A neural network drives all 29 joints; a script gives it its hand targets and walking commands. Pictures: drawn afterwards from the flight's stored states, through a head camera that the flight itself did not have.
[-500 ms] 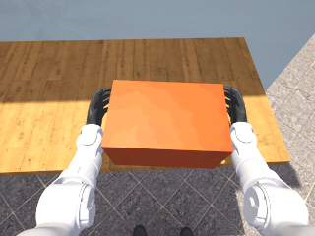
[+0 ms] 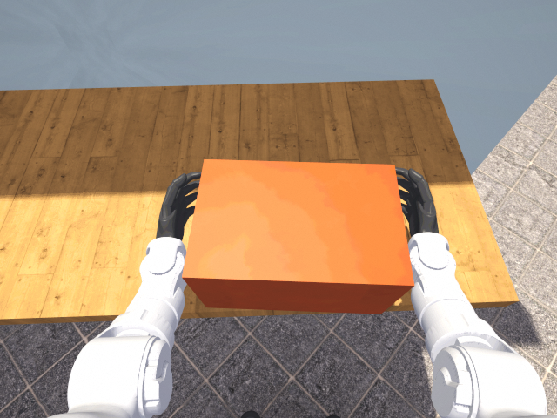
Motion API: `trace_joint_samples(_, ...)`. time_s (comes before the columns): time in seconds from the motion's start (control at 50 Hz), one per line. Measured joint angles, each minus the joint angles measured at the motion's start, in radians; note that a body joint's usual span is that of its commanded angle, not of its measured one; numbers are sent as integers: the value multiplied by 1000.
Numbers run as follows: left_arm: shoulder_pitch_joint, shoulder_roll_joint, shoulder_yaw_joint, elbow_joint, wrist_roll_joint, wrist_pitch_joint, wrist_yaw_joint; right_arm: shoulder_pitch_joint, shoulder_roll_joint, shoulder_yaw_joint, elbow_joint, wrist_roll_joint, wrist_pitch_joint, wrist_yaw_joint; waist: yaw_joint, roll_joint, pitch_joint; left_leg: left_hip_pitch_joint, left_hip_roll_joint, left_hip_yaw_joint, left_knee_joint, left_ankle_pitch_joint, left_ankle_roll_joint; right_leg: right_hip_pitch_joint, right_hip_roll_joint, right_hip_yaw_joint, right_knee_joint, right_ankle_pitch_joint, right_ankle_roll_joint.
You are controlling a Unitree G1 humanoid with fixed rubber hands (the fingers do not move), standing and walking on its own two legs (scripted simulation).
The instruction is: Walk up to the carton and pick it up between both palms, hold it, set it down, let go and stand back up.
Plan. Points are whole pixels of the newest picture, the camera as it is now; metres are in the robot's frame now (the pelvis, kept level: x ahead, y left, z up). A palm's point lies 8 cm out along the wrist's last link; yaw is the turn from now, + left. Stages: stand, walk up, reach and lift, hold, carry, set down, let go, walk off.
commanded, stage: reach and lift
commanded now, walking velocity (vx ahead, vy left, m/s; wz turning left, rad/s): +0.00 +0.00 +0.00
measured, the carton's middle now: (295, 239) +0.38 -0.02 -0.03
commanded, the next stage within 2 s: none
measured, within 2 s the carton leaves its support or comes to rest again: leaves its support in 1.28 s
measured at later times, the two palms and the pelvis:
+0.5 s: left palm (173, 227) +0.41 +0.16 -0.01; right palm (421, 226) +0.38 -0.21 -0.01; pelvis +0.01 +0.00 +0.00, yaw +1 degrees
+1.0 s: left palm (178, 236) +0.39 +0.15 +0.00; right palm (433, 237) +0.36 -0.22 +0.00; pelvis +0.00 +0.00 +0.00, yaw +0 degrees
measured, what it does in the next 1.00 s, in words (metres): stands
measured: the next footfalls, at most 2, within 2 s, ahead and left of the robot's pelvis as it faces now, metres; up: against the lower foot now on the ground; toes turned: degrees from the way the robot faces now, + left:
none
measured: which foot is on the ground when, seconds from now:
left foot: down 0.00-1.00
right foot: down 0.00-1.00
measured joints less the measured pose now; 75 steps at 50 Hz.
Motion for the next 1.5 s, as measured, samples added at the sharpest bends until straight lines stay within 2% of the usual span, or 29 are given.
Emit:
trace_joint_samples(0.12, 2, -1, 2, -33, 10, 19, 3, -5, 0, -11, -12, -21, 5, -2, -4, 0, -1, -8, -2, -6, -16, 15, -1, -4, 0, -6, -20, 15, -2)
trace_joint_samples(0.22, 70, -2, -17, -122, 16, 12, 23, 27, 11, 15, -45, 15, -20, 6, -22, 19, -18, -4, -9, -15, -50, 34, -2, 5, -3, -16, -54, 30, -4)
trace_joint_samples(0.42, 89, 2, -30, -95, 0, 9, 24, 51, 15, 46, -65, 27, 8, 0, -31, 36, -26, 19, -14, -17, -64, 29, -1, 19, -9, -18, -48, 13, -1)
trace_joint_samples(0.72, 151, -29, -50, -161, 21, -62, 45, 120, -3, 83, -34, 73, -175, -15, -5, 17, -32, 37, -13, -11, -48, 11, -1, 37, -8, -10, -38, 0, 2)
trace_joint_samples(0.92, 153, -44, -70, -164, 5, -61, 53, 123, -24, 86, 2, 79, -210, -13, 1, -1, -49, 27, -13, -4, -71, 33, 0, 18, -9, -3, -48, 18, 3)
trace_joint_samples(1.06, 150, -43, -111, -138, -34, -23, 59, 140, -38, 127, 2, 114, -161, -23, -3, -3, -71, 12, -9, 2, -57, 30, 0, -7, -7, 4, -18, 9, 1)
trace_joint_samples(1.22, 176, -33, -180, -144, -105, 59, 71, 174, -54, 213, -46, 169, -42, -49, -11, -2, -101, -3, 0, 5, -3, 2, -3, -32, -3, 10, 53, -27, -5)
trace_joint_samples(1.36, 223, -11, -217, -235, -149, 162, 86, 192, -60, 278, -128, 207, 78, -74, -15, -10, -109, 20, 10, 0, 43, -27, -10, -12, 5, 7, 106, -60, -14)
trace_joint_samples(1.5, 248, 9, -197, -364, -134, 276, 89, 187, -55, 295, -223, 225, 182, -93, -15, -17, -74, 109, 15, -14, 45, -33, -19, 85, 11, -5, 103, -69, -22)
